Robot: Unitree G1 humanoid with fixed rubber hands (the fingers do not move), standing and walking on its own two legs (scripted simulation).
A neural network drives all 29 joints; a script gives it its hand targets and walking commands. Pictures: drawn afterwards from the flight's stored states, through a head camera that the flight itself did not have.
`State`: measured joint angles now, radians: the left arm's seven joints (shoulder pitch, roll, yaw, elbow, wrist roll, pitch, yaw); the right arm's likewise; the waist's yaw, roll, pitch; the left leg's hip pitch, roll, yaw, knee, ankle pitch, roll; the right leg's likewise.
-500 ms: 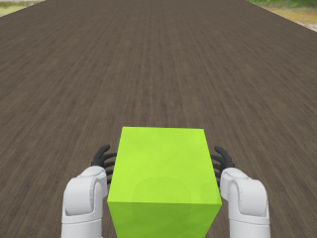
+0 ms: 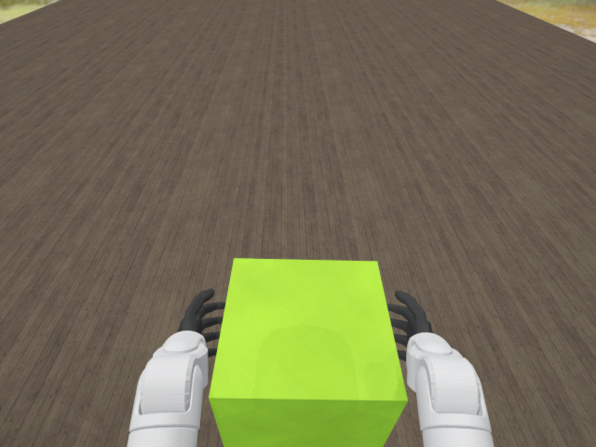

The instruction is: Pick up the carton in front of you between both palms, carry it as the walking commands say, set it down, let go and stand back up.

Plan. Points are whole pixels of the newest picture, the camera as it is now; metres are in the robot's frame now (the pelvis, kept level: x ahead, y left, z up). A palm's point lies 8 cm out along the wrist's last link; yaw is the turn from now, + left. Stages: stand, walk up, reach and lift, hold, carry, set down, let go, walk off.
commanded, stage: carry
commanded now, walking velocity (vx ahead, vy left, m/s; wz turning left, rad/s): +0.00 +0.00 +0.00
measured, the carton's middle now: (303, 366) +0.27 +0.00 -0.03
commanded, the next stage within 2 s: hold in 0.88 s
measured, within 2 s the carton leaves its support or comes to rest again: neither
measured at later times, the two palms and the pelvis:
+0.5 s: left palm (196, 354) +0.25 +0.14 +0.04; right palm (424, 357) +0.25 -0.16 +0.04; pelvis -0.03 +0.00 +0.00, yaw +0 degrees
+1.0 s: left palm (203, 363) +0.24 +0.13 +0.04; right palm (436, 369) +0.23 -0.17 +0.04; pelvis -0.04 -0.01 +0.01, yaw -2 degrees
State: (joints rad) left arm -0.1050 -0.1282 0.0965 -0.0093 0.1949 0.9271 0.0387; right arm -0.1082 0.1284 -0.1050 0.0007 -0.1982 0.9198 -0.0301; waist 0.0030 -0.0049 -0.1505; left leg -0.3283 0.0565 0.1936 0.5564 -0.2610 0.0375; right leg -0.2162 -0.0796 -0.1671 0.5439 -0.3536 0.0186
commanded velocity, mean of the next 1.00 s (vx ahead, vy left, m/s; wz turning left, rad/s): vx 0.00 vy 0.00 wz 0.00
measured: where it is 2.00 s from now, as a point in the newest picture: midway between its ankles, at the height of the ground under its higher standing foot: outside the picture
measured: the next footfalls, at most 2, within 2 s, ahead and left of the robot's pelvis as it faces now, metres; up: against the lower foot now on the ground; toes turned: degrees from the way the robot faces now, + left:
none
